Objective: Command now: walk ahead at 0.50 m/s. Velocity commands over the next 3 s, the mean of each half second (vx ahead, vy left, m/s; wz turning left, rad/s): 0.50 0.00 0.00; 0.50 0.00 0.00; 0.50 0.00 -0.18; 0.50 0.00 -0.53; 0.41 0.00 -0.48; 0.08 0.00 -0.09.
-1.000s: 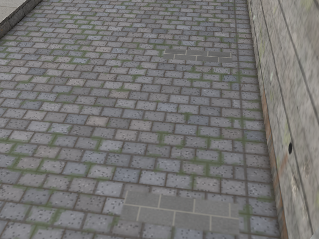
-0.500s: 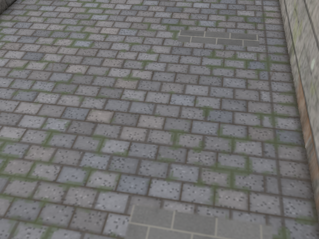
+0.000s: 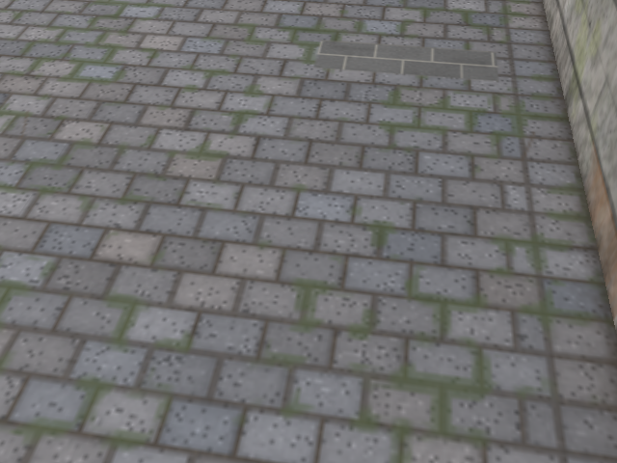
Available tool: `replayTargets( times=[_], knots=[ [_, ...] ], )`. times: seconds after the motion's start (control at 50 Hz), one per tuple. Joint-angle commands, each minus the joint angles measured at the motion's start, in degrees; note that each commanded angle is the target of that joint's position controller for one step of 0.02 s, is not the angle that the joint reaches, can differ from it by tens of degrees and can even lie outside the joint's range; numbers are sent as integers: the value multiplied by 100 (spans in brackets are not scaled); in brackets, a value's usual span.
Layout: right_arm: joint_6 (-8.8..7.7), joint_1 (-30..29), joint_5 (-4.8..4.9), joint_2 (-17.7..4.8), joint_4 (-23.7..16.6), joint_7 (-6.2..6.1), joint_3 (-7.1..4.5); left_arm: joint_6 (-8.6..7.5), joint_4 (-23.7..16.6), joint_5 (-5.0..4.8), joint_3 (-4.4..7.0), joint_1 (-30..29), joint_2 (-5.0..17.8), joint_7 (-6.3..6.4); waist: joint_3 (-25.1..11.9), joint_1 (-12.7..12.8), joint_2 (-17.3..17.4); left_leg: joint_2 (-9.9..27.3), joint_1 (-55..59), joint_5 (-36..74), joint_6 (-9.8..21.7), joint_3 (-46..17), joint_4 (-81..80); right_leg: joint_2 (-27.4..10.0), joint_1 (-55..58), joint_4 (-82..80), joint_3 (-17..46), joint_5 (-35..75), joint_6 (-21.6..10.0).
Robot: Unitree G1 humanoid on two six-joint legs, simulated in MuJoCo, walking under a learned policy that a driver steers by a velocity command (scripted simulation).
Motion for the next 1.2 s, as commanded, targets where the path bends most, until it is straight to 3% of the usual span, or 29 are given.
replayTargets(
  times=[0.02, 0.06, 0.12, 0.16, 0.18, 0.2, 0.22, 0.24, 0.26, 0.28, 0.3, 0.34, 0.42, 0.52, 0.6, 0.66, 0.7, 0.72, 0.74, 0.76, 0.78, 0.8, 0.82, 0.84, 0.9, 1.0, 1.12, 1.16, 1.2],
  knots=[
    [-48, -95, -31, -99, -472, 43, -36, -258, -521, -157, 231, -804, 967, 193, 251, -323, -787, -29, 1803, 1546, -50, 107, -2125, -1136, -1288, -1690, 753, 2915, -983],
    [0, -615, 9, -129, -671, 145, -46, -233, -345, -228, 307, -358, 970, 196, 425, -111, -283, -55, 1466, 1137, 24, 66, -2767, -1452, -404, -1627, 880, 2517, -994],
    [-45, -1144, 75, -103, -840, 324, -5, -175, -145, -186, 385, 220, 973, 85, 445, 184, -301, -217, 1407, 528, 311, 247, -3590, -1629, 619, -1386, 1088, 1634, -850],
    [-100, -746, -27, -234, -724, 359, -79, -143, -94, -152, 423, 242, 1021, -2, 243, -43, -442, -546, 2257, -80, 539, 663, -3859, -1435, 800, -876, 911, 2351, -716],
    [-116, 158, -69, -553, -477, 329, -230, -162, -127, -101, 388, 145, 924, -48, -253, -467, -347, -607, 3620, 378, 727, 623, -3603, -1096, 431, 161, 554, 3310, -572],
    [-149, 1464, -198, -1092, -228, 337, -396, -255, -255, -36, 255, 339, 513, -109, -1367, -810, 526, 517, 6492, 451, 1460, -1062, -3481, -513, -1760, 2301, 174, 2769, -178],
    [-154, 2474, -176, -1405, 88, 375, -497, -433, -444, -96, 158, 193, 410, -211, -2460, -1042, 1524, 1458, 7478, -1126, 2052, -3737, -4925, 168, -2793, 4059, 598, -732, 31],
    [-198, 2187, -186, -1094, 26, 360, -406, -504, -489, -229, 305, -155, 823, -246, -2032, -1014, 1275, 1470, 7541, -1793, 1869, -3944, -5227, -35, -3637, 4708, 1075, -925, -90],
    [-214, 1476, -189, -894, -99, 304, -341, -497, -695, -239, 332, -755, 867, -165, -1087, -883, 869, 1327, 6724, -1436, 1641, -3139, -5291, -332, -4089, 4736, 799, -426, -162],
    [-238, 917, -207, -741, -209, 286, -291, -463, -786, -118, 347, -1035, 841, -66, -627, -646, 334, 1154, 5704, -640, 1523, -2424, -5382, -601, -3773, 4287, 698, 148, -196],
    [-294, 610, -227, -558, -196, 310, -256, -408, -807, -40, 390, -1030, 754, 16, -385, -363, 161, 935, 4912, -99, 1412, -1976, -5556, -803, -3237, 3805, 752, 513, -183],
    [-330, 592, -236, -304, -60, 354, -201, -301, -822, -70, 424, -784, 583, 24, -337, -68, 195, 702, 4373, 387, 1334, -1451, -5778, -902, -2605, 3292, 766, 692, -177],
    [-363, 1143, -139, -560, 261, 225, -272, -271, -1056, -54, 423, -1455, 499, -8, -36, -98, 92, 680, 4429, 1528, 1386, -805, -5997, -882, -2964, 2119, 649, 1544, -14],
    [-363, 1547, -73, -634, 559, 167, -299, -298, -1270, -74, 328, -2481, 375, -147, 348, -363, 310, 305, 4010, 1114, 1188, -126, -6102, -511, -2042, 308, 285, 2965, 61],
    [-402, 1833, -50, -665, 826, 155, -357, -307, -1442, -123, 341, -2991, 572, -280, 680, -484, 242, 626, 4649, 893, 1162, -252, -6049, -540, -2150, -309, 369, 2823, -100],
    [-330, 1819, -88, -821, 885, 95, -436, -408, -1441, -108, 399, -2952, 770, -370, 498, -361, 334, 817, 5420, 2081, 1047, -294, -5498, -412, -1910, -525, 271, 2009, -337],
    [-275, 1592, -96, -877, 819, 99, -451, -442, -1144, -92, 557, -1981, 1076, -368, -132, 177, 414, 559, 5451, 3893, 876, -79, -4273, -73, -474, -677, -30, 1808, -594],
    [-260, 1482, -114, -759, 715, 139, -396, -430, -856, 22, 650, -938, 1322, -357, -835, 538, 240, 308, 4546, 3448, 734, 107, -2944, -527, 1193, -405, 411, 2135, -938],
    [-334, 2031, -106, -176, 679, 223, -176, -390, -751, 114, 776, -8, 1832, -315, -1808, 555, -996, -546, 2038, 1238, 210, 461, -506, -2025, 3750, -460, 2692, 1585, -1910],
    [-463, 2001, -73, -202, 749, 278, -127, -319, -648, 1, 637, 193, 1462, -284, -2271, 573, -1608, -936, 1175, -2448, 239, -237, 442, -2462, 4091, -1336, 4223, 1095, -2054],
    [-527, 1528, 74, -701, 629, 279, -275, -294, -749, -14, 533, -297, 1156, -251, -1535, 514, -1306, -581, 623, -2227, 339, -400, 851, -2217, 3560, -1428, 3539, 778, -1722],
    [-534, 1070, 93, -795, 515, 239, -288, -283, -905, -5, 472, -852, 995, -227, -973, 361, -853, -278, 643, -1747, 381, -213, 640, -2011, 2694, -1546, 2798, 1091, -1508],
    [-515, 819, -4, -736, 451, 193, -310, -294, -926, 5, 416, -1166, 846, -227, -528, 189, -515, -72, 828, -1359, 350, -101, 231, -1807, 1849, -1750, 2298, 1455, -1391],
    [-460, 803, -85, -643, 446, 159, -348, -335, -921, 39, 383, -1282, 755, -221, -366, 14, -553, 106, 1179, -1138, 328, -114, -132, -1641, 1300, -1907, 1989, 1695, -1305],
    [-340, 789, -148, -281, 428, 138, -305, -386, -738, 19, 407, -1047, 871, -167, -94, -189, -586, 204, 1400, -903, 233, 11, -811, -1573, 621, -2263, 1636, 1916, -1345],
    [-298, -243, -176, -262, 208, 189, -236, -417, -622, -41, 484, -771, 1166, -95, 223, -15, -553, 83, 1532, 696, 169, 189, -2765, -1250, 368, -2511, 885, 2096, -1055],
    [-293, -1225, -90, -423, -24, 340, -170, -361, -321, -126, 524, -185, 1244, -88, 529, 279, -560, -114, 1610, 903, 229, 240, -3867, -1488, 1046, -2232, 848, 1729, -936],
    [-334, -1255, -94, -543, -75, 398, -180, -312, -271, -132, 560, -150, 1326, -65, 535, 195, -610, -160, 1754, 507, 373, 258, -4042, -1646, 1314, -1988, 918, 1886, -857],
    [-373, -694, -126, -755, 80, 404, -275, -255, -301, -147, 569, -293, 1361, -53, 243, -188, -629, -389, 2743, 276, 533, 453, -4307, -1525, 1290, -1298, 841, 2971, -701]
  ],
)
